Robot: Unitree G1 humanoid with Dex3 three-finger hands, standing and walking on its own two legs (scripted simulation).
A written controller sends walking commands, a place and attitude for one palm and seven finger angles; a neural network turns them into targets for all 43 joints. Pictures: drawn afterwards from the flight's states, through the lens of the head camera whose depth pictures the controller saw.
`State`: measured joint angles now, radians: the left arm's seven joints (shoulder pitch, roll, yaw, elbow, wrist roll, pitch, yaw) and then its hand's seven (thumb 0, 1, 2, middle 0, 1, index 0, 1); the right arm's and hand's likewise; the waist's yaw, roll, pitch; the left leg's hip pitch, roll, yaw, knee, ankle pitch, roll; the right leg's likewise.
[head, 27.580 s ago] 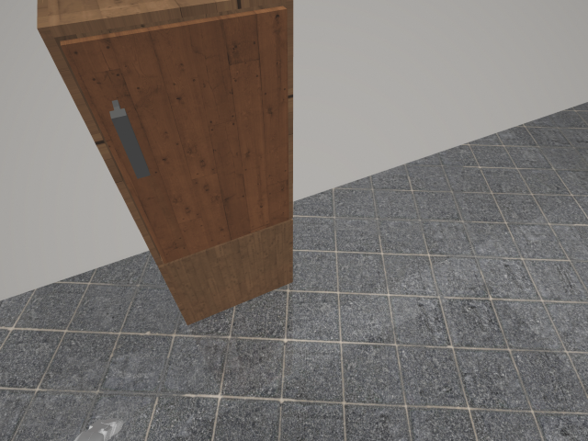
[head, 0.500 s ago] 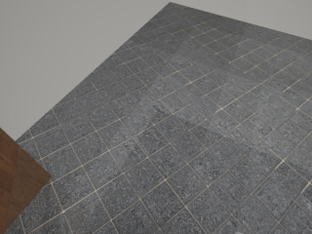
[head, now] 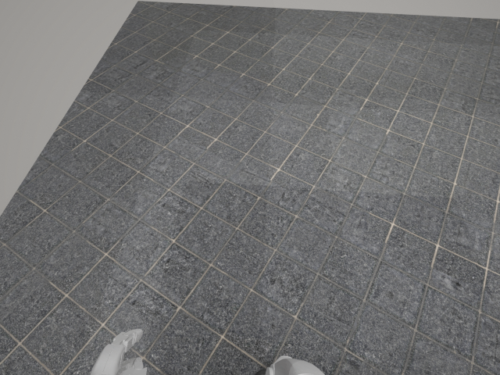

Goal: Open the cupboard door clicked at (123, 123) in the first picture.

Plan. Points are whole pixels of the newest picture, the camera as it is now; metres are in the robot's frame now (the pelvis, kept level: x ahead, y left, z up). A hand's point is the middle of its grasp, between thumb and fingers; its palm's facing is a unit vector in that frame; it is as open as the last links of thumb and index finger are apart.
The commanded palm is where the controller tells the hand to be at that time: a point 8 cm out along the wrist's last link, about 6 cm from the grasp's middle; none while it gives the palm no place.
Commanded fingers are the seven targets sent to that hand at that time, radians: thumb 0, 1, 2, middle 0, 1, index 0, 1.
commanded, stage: walk to a spot facing it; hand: left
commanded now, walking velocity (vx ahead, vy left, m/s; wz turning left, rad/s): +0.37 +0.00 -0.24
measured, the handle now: out of the picture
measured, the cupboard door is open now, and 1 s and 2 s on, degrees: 41 41 41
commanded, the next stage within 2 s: turn to face it in 0.70 s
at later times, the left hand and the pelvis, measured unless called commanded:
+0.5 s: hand (161, 332) +0.21 +0.17 -0.16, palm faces -0.03 -0.99 -0.14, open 7.4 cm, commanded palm none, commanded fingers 0.00 0.90 0.90 -0.20 -0.30 -0.20 -0.30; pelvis +0.29 +0.01 +0.00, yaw -8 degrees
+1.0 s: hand (226, 141) +0.70 +0.08 -0.15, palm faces -0.30 -0.93 -0.21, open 7.4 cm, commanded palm none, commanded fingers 0.00 0.90 0.90 -0.20 -0.30 -0.20 -0.30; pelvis +0.53 -0.06 +0.01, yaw -15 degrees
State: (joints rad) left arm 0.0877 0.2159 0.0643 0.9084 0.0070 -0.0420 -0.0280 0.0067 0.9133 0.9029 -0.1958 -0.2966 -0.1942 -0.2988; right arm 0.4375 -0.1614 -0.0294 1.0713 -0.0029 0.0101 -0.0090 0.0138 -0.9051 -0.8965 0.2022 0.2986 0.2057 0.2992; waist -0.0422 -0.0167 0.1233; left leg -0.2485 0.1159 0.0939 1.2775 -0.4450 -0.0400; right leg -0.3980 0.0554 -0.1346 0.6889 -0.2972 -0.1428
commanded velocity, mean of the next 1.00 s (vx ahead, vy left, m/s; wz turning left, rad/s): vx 0.24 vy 0.00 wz -0.11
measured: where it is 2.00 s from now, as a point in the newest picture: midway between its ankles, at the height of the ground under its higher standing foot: (274, 258)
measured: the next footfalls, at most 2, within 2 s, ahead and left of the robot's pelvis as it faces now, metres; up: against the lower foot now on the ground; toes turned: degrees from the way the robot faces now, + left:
left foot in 0.46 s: +0.40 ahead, +0.08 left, +0.00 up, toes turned -1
right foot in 0.94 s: +0.61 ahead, -0.17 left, +0.00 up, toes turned -22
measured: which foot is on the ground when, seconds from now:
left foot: up 0.00-0.44, down 0.46-0.94, up 0.96-1.00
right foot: down 0.00-0.48, up 0.50-0.92, down 0.94-1.00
